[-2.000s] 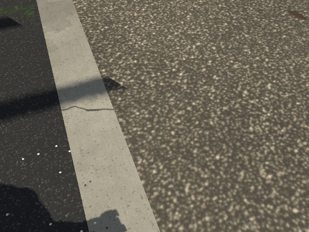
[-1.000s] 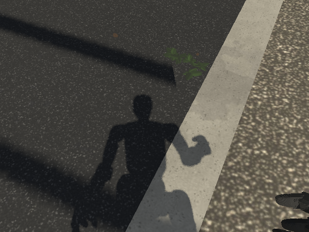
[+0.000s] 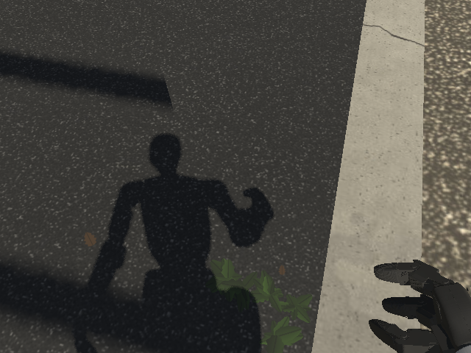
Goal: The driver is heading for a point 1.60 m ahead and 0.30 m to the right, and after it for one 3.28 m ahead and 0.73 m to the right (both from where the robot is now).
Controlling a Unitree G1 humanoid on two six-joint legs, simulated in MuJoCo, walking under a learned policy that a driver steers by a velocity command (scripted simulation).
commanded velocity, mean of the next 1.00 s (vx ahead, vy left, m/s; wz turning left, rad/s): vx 0.15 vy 0.00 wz -0.52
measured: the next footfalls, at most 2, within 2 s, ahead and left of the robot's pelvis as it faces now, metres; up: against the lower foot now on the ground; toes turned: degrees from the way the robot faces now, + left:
right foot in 0.42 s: +0.35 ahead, -0.12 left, +0.00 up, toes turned -25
left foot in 0.78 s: +0.47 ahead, +0.09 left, +0.00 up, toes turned -36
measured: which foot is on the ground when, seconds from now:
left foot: down 0.00-0.40, up 0.42-0.76, down 0.78-1.00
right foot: up 0.00-0.40, down 0.42-0.80, up 0.82-1.00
